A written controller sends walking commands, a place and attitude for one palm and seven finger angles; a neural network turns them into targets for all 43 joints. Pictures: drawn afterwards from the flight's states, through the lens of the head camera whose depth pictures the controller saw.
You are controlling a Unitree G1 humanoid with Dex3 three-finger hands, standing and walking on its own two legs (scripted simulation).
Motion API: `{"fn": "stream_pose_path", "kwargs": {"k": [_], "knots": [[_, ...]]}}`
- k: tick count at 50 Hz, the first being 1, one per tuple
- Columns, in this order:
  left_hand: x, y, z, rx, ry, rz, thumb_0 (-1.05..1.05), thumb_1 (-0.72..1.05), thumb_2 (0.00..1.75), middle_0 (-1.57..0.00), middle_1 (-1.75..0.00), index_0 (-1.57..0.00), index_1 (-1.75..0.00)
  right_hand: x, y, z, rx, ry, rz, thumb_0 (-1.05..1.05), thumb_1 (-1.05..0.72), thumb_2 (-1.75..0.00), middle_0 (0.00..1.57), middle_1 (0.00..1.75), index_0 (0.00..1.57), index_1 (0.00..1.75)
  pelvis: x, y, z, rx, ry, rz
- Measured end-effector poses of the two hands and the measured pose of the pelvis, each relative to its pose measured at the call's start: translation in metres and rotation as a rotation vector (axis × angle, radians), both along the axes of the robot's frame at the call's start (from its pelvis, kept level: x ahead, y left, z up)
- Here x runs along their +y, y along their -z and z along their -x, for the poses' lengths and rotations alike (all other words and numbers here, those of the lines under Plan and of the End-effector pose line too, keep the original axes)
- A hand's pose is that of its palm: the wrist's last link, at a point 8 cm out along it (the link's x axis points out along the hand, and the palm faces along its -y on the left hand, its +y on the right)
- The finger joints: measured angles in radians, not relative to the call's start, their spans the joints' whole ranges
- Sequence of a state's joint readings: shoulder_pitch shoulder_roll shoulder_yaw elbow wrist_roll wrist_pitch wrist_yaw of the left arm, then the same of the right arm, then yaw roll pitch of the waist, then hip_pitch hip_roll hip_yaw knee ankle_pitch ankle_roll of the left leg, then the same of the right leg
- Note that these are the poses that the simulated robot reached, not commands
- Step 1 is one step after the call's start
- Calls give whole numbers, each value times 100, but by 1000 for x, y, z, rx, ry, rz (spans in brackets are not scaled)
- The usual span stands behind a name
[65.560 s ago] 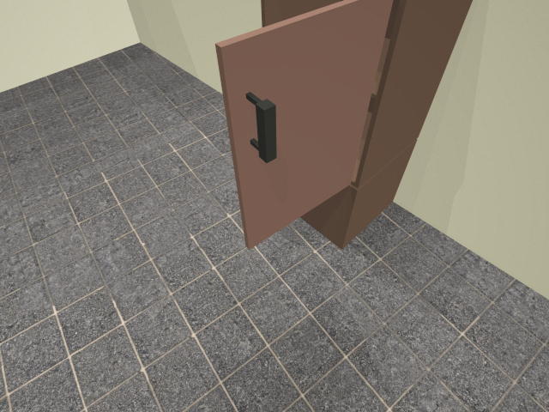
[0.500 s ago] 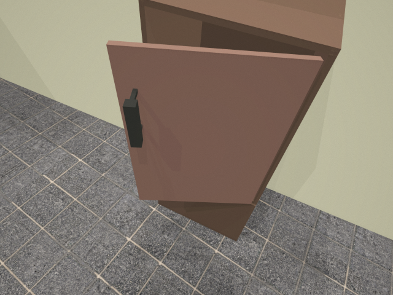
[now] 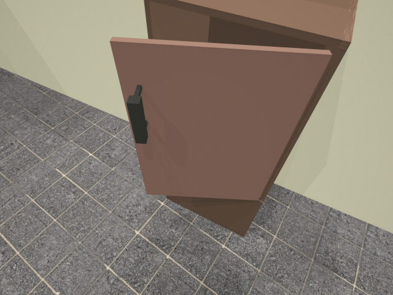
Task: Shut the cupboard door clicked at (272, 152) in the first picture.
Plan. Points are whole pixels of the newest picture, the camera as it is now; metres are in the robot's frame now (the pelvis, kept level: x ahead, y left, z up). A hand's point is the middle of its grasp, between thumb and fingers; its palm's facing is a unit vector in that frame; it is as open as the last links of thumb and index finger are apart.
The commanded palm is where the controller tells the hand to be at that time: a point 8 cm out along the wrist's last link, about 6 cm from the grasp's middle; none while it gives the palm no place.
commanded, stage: come to a stop and stand still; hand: left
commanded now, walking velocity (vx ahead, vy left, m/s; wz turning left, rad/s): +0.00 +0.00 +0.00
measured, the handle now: (140, 114) +0.47 +0.17 +0.10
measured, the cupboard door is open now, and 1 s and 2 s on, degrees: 25 25 25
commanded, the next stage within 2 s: look again from close up in 0.34 s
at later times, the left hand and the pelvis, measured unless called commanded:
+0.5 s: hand out of the picture +0.01 +0.18 -0.15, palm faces +0.01 -0.97 -0.24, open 7.4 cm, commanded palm none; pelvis +0.01 +0.00 +0.01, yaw +0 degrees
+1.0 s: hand out of the picture +0.07 +0.16 -0.16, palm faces +0.02 -0.97 -0.23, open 7.3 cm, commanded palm none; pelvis +0.04 -0.02 +0.01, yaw +1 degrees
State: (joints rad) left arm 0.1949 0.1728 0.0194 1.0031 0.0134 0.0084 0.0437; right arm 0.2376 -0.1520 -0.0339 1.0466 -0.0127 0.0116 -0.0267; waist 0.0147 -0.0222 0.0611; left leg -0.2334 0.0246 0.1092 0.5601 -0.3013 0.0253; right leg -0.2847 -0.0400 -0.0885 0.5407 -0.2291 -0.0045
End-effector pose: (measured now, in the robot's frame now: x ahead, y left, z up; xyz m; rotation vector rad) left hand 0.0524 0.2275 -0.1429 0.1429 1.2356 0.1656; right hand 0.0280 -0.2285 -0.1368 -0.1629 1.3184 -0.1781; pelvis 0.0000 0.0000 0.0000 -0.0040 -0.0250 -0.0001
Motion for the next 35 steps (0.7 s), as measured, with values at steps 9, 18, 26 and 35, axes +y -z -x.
{"fn": "stream_pose_path", "kwargs": {"k": [9,18,26,35], "knots": [[30,-19,41,74,9,-74,1,92,90,-21,-30,-20,-30,15,11,-9,-103,-36,-55,1,-94,-90,20,30,20,30,16,0,7,0,-3,-14],[26,-27,64,156,-8,-84,1,91,90,-20,-29,-20,-30,15,15,3,-31,-56,-86,1,-93,-90,20,30,20,30,12,-5,1,21,0,-28],[1,-21,46,168,4,-33,1,91,90,-20,-29,-20,-30,10,13,13,44,-41,-88,1,-91,-90,20,30,20,30,2,-7,-13,27,0,-28],[-10,-16,11,127,18,-31,1,93,90,-21,-30,-20,-30,2,10,7,75,-26,-80,1,-91,-90,20,30,19,30,-11,-8,-28,23,-3,-25]]}}
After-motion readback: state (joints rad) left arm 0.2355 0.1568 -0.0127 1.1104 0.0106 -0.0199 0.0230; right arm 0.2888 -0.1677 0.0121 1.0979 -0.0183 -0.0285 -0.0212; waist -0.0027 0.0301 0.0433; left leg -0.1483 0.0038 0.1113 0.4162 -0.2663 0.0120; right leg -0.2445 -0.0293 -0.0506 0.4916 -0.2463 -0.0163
